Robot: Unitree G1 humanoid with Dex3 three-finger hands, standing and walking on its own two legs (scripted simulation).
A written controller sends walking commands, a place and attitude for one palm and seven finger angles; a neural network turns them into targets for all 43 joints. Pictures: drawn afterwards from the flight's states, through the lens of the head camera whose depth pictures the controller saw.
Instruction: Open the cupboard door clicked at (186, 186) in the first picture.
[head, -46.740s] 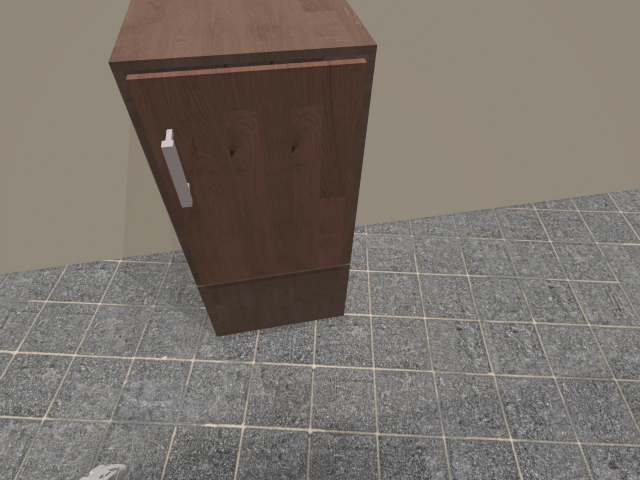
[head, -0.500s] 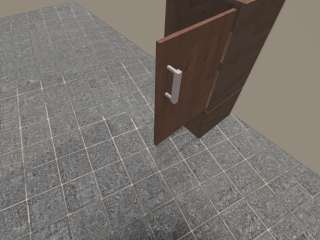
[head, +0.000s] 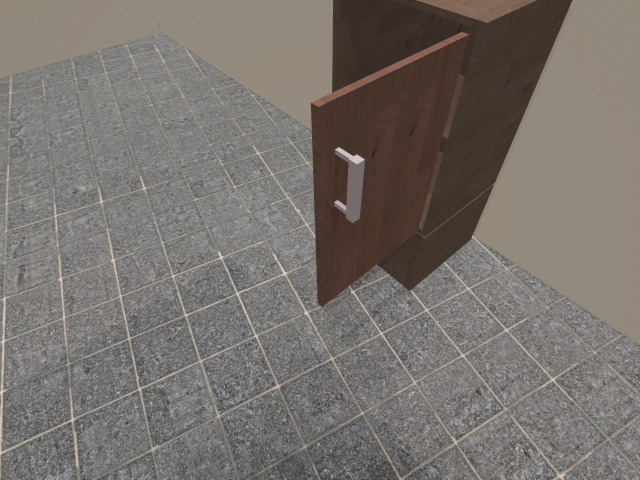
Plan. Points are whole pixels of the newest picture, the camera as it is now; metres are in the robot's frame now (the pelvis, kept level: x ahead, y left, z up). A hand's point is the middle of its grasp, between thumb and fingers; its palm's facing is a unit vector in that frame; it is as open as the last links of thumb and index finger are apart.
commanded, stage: let the arm hang, fingers relaxed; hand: left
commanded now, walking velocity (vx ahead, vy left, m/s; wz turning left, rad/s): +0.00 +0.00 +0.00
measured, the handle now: (347, 185) +0.62 -0.01 -0.01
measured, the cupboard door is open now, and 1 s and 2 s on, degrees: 91 91 91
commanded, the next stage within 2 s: look to check the result in 0.28 s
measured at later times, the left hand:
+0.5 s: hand out of the picture +0.01 +0.17 -0.17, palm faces +0.03 -0.98 -0.18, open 7.3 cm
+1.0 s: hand out of the picture +0.03 +0.17 -0.17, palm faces +0.03 -0.98 -0.19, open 7.3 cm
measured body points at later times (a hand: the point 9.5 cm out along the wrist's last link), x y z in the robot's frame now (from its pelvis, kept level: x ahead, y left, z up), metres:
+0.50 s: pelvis +0.02 +0.00 +0.00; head +0.03 -0.01 +0.45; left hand +0.01 +0.22 -0.16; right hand +0.01 -0.22 -0.16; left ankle +0.03 +0.11 -0.74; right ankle +0.01 -0.12 -0.74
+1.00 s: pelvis +0.03 -0.01 +0.00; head +0.04 -0.01 +0.45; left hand +0.03 +0.22 -0.15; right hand +0.03 -0.23 -0.16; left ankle +0.03 +0.11 -0.74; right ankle +0.01 -0.12 -0.74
